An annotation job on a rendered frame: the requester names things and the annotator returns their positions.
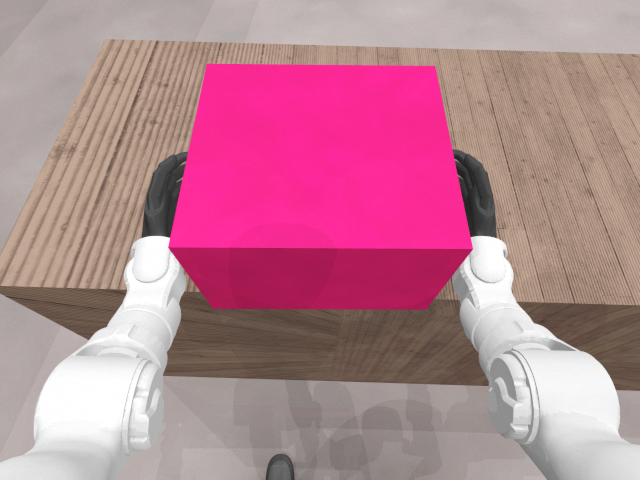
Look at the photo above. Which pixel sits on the robot left upper arm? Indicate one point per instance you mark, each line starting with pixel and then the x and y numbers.
pixel 96 413

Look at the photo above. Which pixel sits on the pedestal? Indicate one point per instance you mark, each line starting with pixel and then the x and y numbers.
pixel 557 132

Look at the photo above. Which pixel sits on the robot right hand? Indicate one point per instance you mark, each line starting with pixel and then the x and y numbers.
pixel 477 195

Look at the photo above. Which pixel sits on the robot right upper arm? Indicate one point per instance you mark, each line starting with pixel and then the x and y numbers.
pixel 561 408

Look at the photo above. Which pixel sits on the left robot forearm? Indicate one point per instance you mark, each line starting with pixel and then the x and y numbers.
pixel 147 321

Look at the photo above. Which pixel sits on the carton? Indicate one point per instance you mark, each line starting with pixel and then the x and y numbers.
pixel 320 187

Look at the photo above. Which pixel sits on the right robot forearm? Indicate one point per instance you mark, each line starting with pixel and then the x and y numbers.
pixel 489 313

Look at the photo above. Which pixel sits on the robot left foot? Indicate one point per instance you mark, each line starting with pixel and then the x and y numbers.
pixel 280 467

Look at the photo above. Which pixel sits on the robot left hand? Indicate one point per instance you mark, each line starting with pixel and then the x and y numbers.
pixel 162 196

